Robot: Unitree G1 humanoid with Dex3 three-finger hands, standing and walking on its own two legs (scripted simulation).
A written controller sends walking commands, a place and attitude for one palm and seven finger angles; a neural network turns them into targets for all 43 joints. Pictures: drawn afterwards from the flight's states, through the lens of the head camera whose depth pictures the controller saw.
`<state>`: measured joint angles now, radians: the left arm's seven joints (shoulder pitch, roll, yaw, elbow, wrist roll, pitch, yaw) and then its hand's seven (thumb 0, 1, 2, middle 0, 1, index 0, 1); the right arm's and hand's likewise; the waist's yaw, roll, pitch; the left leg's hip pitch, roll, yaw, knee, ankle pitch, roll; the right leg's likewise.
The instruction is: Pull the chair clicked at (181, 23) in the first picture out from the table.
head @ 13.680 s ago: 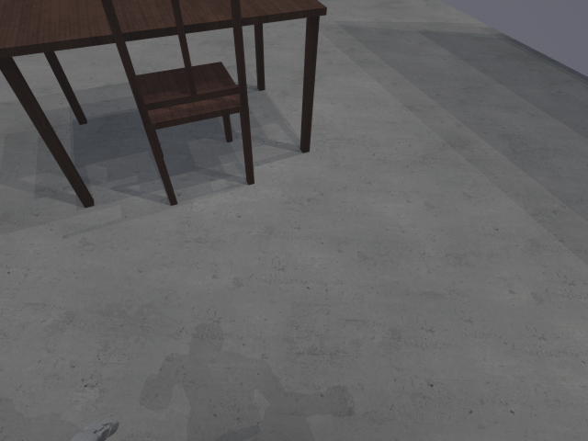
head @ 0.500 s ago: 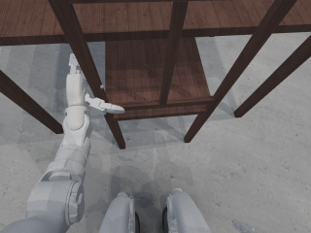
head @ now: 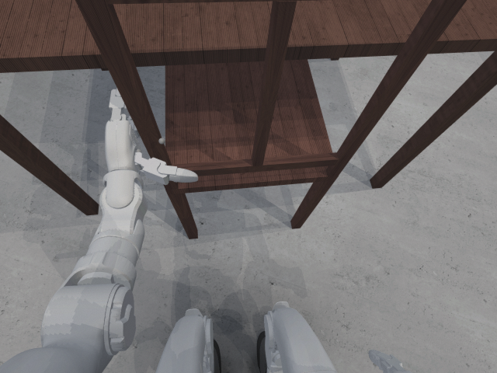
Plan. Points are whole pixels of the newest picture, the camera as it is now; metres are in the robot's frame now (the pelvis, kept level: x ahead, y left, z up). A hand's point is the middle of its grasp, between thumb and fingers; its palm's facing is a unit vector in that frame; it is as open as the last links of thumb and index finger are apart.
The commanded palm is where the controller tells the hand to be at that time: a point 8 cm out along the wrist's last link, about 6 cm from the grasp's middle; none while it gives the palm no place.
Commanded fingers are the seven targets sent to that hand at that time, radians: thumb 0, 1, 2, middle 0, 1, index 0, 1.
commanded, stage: hook a spindle and tug to test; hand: left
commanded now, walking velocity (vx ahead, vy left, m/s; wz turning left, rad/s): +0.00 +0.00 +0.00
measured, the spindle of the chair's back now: (266, 106) +0.51 -0.05 +0.06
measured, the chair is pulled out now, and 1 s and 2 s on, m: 0.00 0.00 0.05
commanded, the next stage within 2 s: step backward, pulling the chair out in 1.46 s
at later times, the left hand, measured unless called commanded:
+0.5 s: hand (159, 142) +0.47 +0.12 +0.02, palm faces +0.07 -1.00 -0.04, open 12.4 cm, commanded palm +0.44 +0.15 +0.02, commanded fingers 0.00 0.23 0.61 -0.50 -1.45 -0.50 -1.45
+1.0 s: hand (161, 143) +0.47 +0.11 +0.03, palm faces +0.08 -1.00 -0.02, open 5.8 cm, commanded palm +0.43 +0.15 +0.02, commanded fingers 0.00 0.90 0.90 -0.50 -1.45 -0.50 -1.45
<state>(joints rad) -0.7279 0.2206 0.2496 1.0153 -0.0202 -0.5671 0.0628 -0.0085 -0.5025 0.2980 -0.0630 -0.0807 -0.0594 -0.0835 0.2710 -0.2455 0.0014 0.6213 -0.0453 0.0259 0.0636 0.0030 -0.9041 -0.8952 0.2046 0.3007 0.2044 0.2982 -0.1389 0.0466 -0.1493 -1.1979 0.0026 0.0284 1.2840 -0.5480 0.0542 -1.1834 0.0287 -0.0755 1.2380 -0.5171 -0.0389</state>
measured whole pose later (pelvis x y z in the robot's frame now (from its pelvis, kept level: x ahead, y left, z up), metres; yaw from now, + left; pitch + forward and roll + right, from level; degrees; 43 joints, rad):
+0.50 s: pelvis +0.00 +0.00 +0.00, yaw +0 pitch +26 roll -3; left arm -0.70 0.21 0.22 0.98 -0.03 -0.57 0.08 -0.01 -0.25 0.41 -0.39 -1.09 -0.37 -1.09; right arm 0.28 -0.24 0.00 0.63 -0.04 0.03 0.07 0.00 -0.90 -0.90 0.20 0.30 0.20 0.30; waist -0.13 0.05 -0.15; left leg -1.19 0.00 0.02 1.28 -0.55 0.06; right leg -1.17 0.03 -0.08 1.23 -0.52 -0.04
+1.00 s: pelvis +0.01 +0.00 +0.01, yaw +0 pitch +26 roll -3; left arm -0.63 0.18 0.18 0.89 -0.05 -0.54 0.10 0.01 0.65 0.75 -0.43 -1.40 -0.40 -1.44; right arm 0.28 -0.24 -0.01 0.62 -0.04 0.06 0.08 0.00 -0.90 -0.90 0.20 0.30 0.20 0.30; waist -0.11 0.05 -0.16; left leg -1.16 0.00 0.02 1.26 -0.56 0.06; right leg -1.14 0.03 -0.08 1.21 -0.53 -0.04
